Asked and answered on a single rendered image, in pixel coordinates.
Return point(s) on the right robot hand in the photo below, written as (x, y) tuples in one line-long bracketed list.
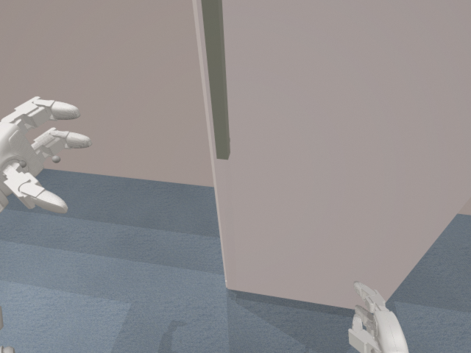
[(383, 332)]

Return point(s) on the handle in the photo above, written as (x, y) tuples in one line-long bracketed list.
[(214, 42)]

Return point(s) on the fridge door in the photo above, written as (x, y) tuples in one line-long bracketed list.
[(350, 141)]

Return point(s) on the left robot hand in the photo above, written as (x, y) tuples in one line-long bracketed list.
[(15, 147)]

